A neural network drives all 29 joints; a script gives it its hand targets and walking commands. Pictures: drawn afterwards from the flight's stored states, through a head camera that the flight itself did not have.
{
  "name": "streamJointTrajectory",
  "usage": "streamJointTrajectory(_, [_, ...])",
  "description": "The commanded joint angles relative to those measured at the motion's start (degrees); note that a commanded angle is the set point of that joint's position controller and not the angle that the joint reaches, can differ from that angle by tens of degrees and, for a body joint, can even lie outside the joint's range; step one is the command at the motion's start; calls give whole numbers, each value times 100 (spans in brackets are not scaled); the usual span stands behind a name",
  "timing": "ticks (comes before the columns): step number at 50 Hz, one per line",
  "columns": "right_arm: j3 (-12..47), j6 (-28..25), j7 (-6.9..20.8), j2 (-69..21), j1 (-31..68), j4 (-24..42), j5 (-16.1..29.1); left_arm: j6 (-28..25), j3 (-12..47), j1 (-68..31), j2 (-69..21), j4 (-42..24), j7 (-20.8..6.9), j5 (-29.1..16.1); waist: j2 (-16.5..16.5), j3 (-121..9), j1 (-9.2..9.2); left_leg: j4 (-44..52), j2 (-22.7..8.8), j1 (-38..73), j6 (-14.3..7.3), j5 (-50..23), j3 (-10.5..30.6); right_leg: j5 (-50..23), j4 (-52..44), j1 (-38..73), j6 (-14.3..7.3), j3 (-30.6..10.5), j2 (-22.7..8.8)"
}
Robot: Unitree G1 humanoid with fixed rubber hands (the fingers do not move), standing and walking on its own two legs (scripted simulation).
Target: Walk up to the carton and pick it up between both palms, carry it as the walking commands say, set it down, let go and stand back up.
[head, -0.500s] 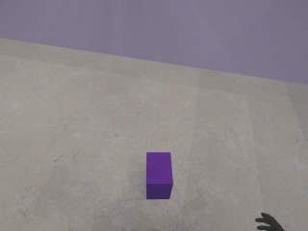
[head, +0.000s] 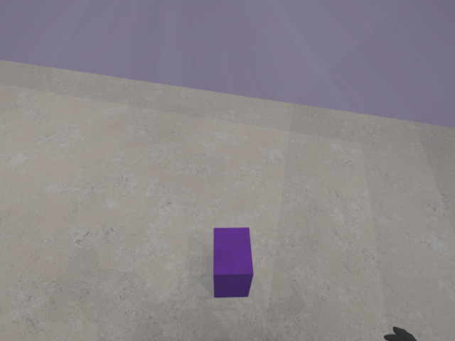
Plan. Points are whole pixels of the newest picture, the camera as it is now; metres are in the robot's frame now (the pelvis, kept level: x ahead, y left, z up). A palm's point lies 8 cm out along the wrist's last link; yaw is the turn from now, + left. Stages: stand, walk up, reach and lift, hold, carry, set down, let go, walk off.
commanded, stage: walk up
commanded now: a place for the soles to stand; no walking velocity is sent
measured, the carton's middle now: (231, 263) +0.53 -0.02 -0.63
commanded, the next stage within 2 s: stand in 1.98 s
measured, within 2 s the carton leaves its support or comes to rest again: neither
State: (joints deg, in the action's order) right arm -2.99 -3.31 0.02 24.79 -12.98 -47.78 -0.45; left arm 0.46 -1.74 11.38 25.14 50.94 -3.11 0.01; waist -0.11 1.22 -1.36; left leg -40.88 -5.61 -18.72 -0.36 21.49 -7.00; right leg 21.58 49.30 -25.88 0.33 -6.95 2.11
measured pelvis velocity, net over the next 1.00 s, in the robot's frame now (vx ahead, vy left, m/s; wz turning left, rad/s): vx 0.08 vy -0.09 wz -0.04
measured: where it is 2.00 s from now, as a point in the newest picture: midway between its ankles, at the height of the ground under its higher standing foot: outside the picture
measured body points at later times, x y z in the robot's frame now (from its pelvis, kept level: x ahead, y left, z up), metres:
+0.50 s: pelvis +0.06 -0.10 +0.02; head +0.08 -0.11 +0.47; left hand +0.14 +0.23 -0.08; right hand +0.12 -0.44 -0.09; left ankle +0.05 +0.07 -0.66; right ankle +0.10 -0.18 -0.72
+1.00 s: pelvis +0.08 -0.09 +0.01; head +0.10 -0.08 +0.46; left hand +0.15 +0.24 -0.11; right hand +0.16 -0.43 -0.08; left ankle +0.13 +0.06 -0.71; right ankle +0.10 -0.19 -0.72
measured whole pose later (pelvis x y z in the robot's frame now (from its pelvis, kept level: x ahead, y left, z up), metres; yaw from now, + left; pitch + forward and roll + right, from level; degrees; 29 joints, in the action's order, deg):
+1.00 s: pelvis +0.08 -0.09 +0.01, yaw -2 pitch -1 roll +1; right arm -3.0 -2.9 -0.9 25.9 -15.5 -47.8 -0.5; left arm 0.7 -2.7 15.5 24.9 50.3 -3.5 0.0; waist -2.0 2.4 -1.4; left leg -36.4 -5.1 -20.2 -0.6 17.3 -4.7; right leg 16.8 37.2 -19.0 -2.2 -0.4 1.3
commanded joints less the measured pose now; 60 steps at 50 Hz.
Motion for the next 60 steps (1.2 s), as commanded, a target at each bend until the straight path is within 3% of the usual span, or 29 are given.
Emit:
streamJointTrajectory(1, [-644,-350,-239,1993,-636,136,-25,-36,-535,-164,1083,-756,-234,338,114,32,243,2180,-1854,1517,-1206,-341,1722,106,879,-1612,-59,188,-557])
streamJointTrajectory(3, [-625,-338,-182,1884,-583,213,-69,-50,-526,-118,924,-876,-320,259,922,64,329,2079,-1495,1351,-1047,-418,1085,224,307,-1192,-29,611,-483])
streamJointTrajectory(5, [-651,-330,-140,1927,-720,280,-106,-50,-531,-366,852,-995,-360,274,1300,234,452,2039,-1498,1072,-1094,-42,927,331,-224,-996,-9,808,-513])
streamJointTrajectory(7, [-642,-304,-109,1993,-635,337,-65,-99,-556,-287,823,-946,-338,223,1255,226,333,1742,-1487,958,-1042,-338,894,473,-894,-494,-68,1009,-341])
streamJointTrajectory(8, [-606,-269,-65,1924,-517,472,-63,-150,-591,209,776,-827,-317,232,1273,-14,101,1377,-1309,435,-881,-585,519,3,-1458,338,-122,1112,-215])
streamJointTrajectory(9, [-498,-224,-78,1665,-527,462,-84,-202,-691,697,938,-640,-272,273,705,-444,-151,357,-998,113,-747,-814,142,-24,-1682,1277,-233,1158,51])
streamJointTrajectory(10, [-376,-192,-81,1295,-807,500,-45,-242,-808,1221,1264,-623,-196,327,-392,-787,-437,-1437,-569,-708,-523,-1041,-144,253,-2221,2336,-499,193,-201])
streamJointTrajectory(11, [-155,-192,-115,732,-687,666,94,-271,-897,1363,1865,-678,-93,327,-1924,-543,-500,-2471,270,-2039,-253,1124,248,-102,-3138,2324,-782,-2471,-1535])
streamJointTrajectory(12, [-218,-119,-230,1157,-373,645,165,-249,-817,1185,2005,-826,-51,245,-1339,-261,-508,-2833,292,-2244,-183,1628,837,-31,-3425,1899,-910,-2946,-1868])
streamJointTrajectory(14, [-333,-14,-227,1394,-655,459,149,-193,-800,691,1696,-971,14,221,-819,180,-194,-2637,-46,-2007,-256,594,961,-57,-3444,1474,-539,-1993,-1438])
streamJointTrajectory(16, [-270,-36,-107,1172,-931,364,73,-234,-693,672,1364,-933,64,155,-860,-29,-76,-2145,-5,-1628,-124,159,695,-1019,-3192,1688,-658,-1238,-1089])
streamJointTrajectory(22, [-303,29,-92,1124,-641,222,18,-225,-592,823,1205,-967,105,142,-684,-18,-213,-1244,168,-1387,-14,196,634,-787,-3323,1766,-806,-1268,-1133])
streamJointTrajectory(24, [-257,12,-64,1038,-529,264,10,-219,-570,884,1237,-911,116,147,-958,131,-170,-841,193,-1125,-24,211,498,-863,-3287,1573,-1005,-1031,-1009])
streamJointTrajectory(28, [-256,-52,-102,1025,-432,304,1,-194,-530,1061,1203,-882,87,165,-851,-337,-213,-197,382,-937,-103,523,503,-1462,-2993,2049,-1099,-1128,-1136])
streamJointTrajectory(30, [-258,-118,-154,922,-529,204,-2,-129,-481,592,1147,-1009,63,196,-901,-283,-13,428,398,-276,-96,220,336,-1865,-2629,1404,-1267,-688,-1132])
streamJointTrajectory(32, [-270,-211,-197,919,-1030,-12,-11,-90,-370,278,1009,-1113,69,141,-366,-531,363,1609,409,1012,-227,-539,396,-1764,-1769,665,-1017,-370,-991])
streamJointTrajectory(33, [-389,-232,-241,1372,-1170,-69,-125,-104,-239,288,667,-1073,76,53,654,-710,455,1967,-627,1627,-551,-879,1519,-1287,-893,-65,-584,66,-696])
streamJointTrajectory(34, [-397,-254,-251,1737,-947,137,-140,-102,-214,124,569,-1158,82,65,1377,-444,376,2470,-1789,1631,-1063,-727,3079,338,-401,-892,-222,507,-210])
streamJointTrajectory(35, [-440,-247,-285,1883,-738,118,-60,-13,-277,73,850,-1042,107,157,620,-209,322,2493,-2093,1054,-1378,-39,3030,806,1,-741,-143,299,-409])
streamJointTrajectory(36, [-416,-246,-295,1736,-438,232,-85,-7,-351,247,913,-879,83,126,399,-177,246,2206,-1819,767,-1402,-61,2495,829,139,-324,-52,322,-398])
streamJointTrajectory(40, [-434,-172,-207,1676,-183,233,-66,-15,-432,386,865,-600,-85,132,790,82,204,2198,-1131,142,-1000,946,1704,592,-819,276,-189,671,-317])
streamJointTrajectory(42, [-367,-135,-169,1631,-73,227,-27,-44,-383,546,802,-526,-46,193,987,-96,77,1996,-1215,144,-970,914,1679,358,-1358,525,-238,678,-410])
streamJointTrajectory(43, [-341,-114,-143,1546,17,206,-14,-81,-433,603,829,-354,-27,213,670,-161,31,1792,-1117,-189,-882,931,1491,144,-1615,1013,-306,687,-281])
streamJointTrajectory(45, [-231,-44,-136,1173,73,204,25,-130,-461,753,966,-279,15,251,63,-160,-99,1063,-555,-417,-429,1008,852,466,-2552,1116,-498,-241,-618])
streamJointTrajectory(46, [-163,-43,-134,1122,-14,166,65,-176,-437,409,1185,-425,24,275,-332,-223,-16,310,-100,-521,-255,616,613,905,-3089,1056,-716,-1281,-1155])
streamJointTrajectory(47, [-173,-20,-131,1068,45,126,81,-180,-459,109,1302,-463,67,250,-367,152,68,105,291,-682,-148,566,390,1136,-3290,793,-776,-1514,-1327])
streamJointTrajectory(49, [-154,-62,-118,1040,-128,41,107,-167,-394,-42,1334,-421,88,257,-471,162,108,518,282,-270,-184,362,513,296,-3028,709,-822,-1142,-1344])
streamJointTrajectory(53, [-140,-104,-150,1045,-261,-24,65,-156,-299,-147,1074,-408,101,170,-603,-326,173,877,97,399,-262,-831,615,-1598,-2411,865,-427,-429,-1042])
streamJointTrajectory(60, [-240,-96,-170,1377,-230,-64,26,-134,-212,-118,884,-327,72,156,96,-608,172,1231,-632,787,-631,-700,1261,-480,-1877,473,-387,-6,-627])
